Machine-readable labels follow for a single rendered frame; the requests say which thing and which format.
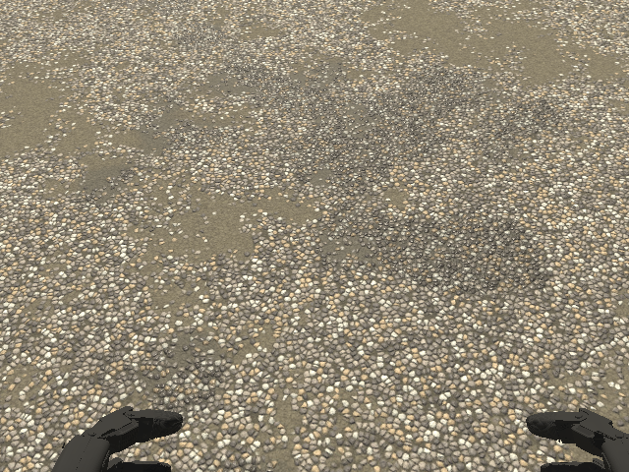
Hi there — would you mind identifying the left robot hand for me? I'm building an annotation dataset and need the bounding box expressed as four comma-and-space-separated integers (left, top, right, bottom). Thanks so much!
51, 406, 183, 472

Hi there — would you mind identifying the right robot hand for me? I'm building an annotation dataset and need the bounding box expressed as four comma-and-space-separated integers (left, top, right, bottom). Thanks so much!
526, 408, 629, 472

